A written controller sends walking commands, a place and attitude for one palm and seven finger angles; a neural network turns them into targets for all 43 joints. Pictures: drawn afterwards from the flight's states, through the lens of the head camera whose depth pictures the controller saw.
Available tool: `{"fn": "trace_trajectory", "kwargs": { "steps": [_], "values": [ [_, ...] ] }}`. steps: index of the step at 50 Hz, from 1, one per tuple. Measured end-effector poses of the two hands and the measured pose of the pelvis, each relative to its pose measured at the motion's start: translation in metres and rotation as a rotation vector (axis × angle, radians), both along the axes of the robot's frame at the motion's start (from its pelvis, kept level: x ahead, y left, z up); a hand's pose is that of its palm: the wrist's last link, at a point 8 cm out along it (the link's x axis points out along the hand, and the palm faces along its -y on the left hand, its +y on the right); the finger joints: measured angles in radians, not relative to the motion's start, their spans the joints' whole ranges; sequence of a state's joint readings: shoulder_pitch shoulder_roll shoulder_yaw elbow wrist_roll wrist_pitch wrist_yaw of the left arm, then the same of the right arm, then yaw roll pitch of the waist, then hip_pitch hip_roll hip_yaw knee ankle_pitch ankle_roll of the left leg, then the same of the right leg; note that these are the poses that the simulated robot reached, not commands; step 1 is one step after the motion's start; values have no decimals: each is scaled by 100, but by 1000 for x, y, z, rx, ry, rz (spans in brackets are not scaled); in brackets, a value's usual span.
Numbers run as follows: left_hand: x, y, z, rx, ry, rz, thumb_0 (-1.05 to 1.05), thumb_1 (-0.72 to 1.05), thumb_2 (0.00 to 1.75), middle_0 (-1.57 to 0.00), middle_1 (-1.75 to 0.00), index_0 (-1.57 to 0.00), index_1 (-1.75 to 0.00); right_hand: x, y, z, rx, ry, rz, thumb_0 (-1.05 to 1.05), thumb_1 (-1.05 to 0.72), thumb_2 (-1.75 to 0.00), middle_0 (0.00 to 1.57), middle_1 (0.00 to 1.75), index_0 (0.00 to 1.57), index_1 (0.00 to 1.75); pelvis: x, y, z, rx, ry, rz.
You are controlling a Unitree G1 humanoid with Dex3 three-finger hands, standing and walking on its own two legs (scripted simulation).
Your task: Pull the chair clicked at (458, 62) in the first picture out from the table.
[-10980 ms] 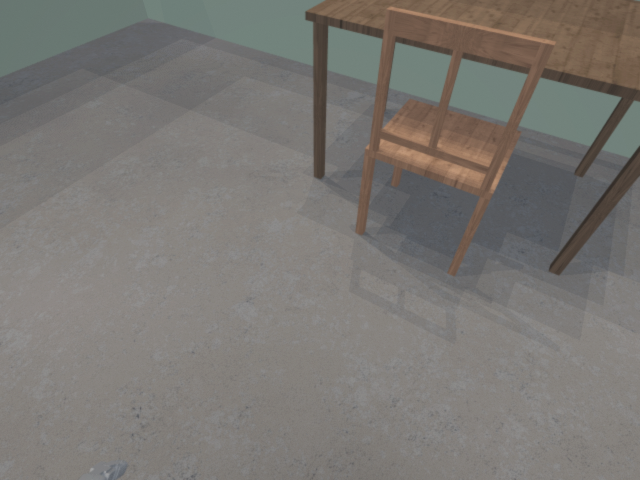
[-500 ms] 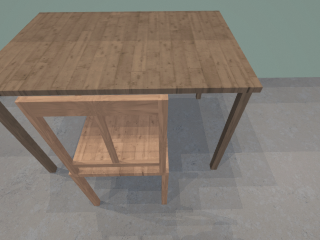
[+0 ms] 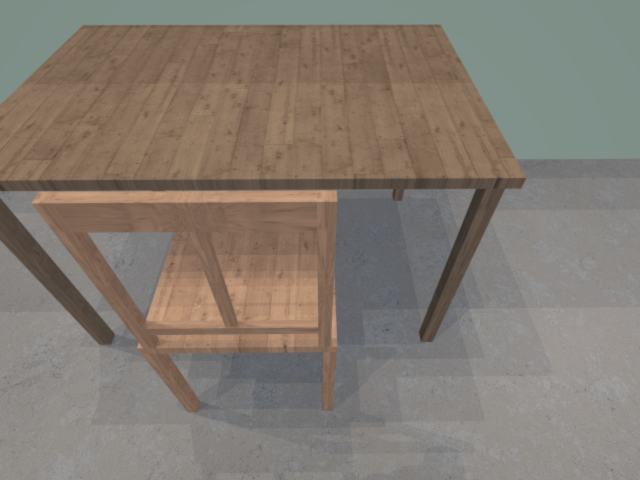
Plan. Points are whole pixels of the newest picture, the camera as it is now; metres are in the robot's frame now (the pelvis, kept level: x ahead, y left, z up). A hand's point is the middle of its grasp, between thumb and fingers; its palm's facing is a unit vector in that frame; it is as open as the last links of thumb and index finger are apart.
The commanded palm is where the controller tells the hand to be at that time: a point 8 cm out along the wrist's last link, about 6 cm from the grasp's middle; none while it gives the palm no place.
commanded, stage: raise the hand toward the chair's back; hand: left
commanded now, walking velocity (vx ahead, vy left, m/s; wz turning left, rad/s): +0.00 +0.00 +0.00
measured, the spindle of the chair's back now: (217, 283) +0.45 +0.22 -0.10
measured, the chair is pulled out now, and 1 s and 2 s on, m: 0.00 0.00 0.00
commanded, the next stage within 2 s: none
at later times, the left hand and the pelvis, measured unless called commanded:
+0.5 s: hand out of the picture +0.12 +0.18 -0.08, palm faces +0.17 -0.99 -0.03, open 10.1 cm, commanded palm +0.12 +0.23 -0.06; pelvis -0.05 -0.02 -0.11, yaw +4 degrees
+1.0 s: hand (173, 452) +0.17 +0.20 -0.06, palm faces +0.06 -1.00 -0.05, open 14.4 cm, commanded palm +0.14 +0.26 -0.05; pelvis -0.04 +0.00 -0.10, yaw +4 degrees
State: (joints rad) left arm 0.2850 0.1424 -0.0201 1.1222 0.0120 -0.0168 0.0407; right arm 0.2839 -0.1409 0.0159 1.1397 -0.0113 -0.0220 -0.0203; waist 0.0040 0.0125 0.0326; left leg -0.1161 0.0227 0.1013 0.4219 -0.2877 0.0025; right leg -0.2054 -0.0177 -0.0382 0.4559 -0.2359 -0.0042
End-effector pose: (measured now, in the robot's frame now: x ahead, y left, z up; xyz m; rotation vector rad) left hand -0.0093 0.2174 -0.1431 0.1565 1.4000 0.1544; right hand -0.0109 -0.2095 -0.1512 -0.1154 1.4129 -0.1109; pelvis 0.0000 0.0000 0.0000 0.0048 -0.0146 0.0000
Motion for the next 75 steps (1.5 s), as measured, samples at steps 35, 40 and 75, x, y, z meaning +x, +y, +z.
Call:
{"fn": "trace_trajectory", "kwargs": {
  "steps": [35,40,75],
  "values": [
    [146,14,78,-147,-1297,-158,1,26,63,-13,-20,-13,-20,162,12,-43,26,-734,228,1,-90,-89,21,30,21,30,-53,-14,-111,-52,308,80],
    [150,24,85,-101,-1276,-105,0,14,58,-12,-18,-12,-18,132,-3,-41,-22,-659,155,1,-90,-89,21,30,21,30,-48,-10,-102,-43,307,69],
    [176,61,104,-61,-1327,-125,-1,-49,31,-6,-8,-6,-9,173,7,-8,-66,-723,235,1,-90,-89,21,30,21,30,-30,8,-87,-61,303,80]
  ]
}}
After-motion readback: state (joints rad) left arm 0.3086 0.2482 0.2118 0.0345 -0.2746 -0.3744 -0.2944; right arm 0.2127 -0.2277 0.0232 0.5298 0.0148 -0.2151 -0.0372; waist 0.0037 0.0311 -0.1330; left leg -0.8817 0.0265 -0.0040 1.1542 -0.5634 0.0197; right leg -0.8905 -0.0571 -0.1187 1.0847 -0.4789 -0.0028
